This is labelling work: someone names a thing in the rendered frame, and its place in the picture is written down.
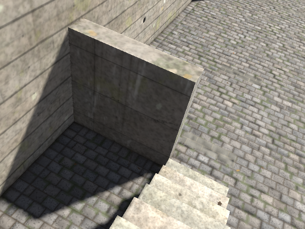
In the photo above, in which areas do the stairs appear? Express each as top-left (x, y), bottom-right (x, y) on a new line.
top-left (110, 158), bottom-right (231, 229)

